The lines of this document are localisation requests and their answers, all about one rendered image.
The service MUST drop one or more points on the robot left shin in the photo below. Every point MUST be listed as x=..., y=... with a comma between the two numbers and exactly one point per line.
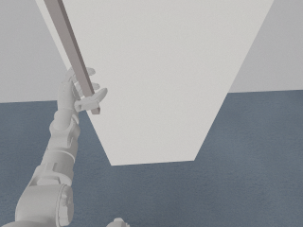
x=118, y=219

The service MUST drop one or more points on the left robot hand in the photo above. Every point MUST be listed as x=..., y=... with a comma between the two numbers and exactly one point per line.
x=68, y=93

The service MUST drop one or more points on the robot left upper arm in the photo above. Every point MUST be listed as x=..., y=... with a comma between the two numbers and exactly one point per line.
x=48, y=205

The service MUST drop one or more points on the handle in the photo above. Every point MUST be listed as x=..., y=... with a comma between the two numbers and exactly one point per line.
x=62, y=24

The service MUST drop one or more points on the fridge door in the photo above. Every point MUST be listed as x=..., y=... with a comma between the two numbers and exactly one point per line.
x=167, y=66

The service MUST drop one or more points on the robot left forearm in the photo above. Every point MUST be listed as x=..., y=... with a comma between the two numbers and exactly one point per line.
x=60, y=154

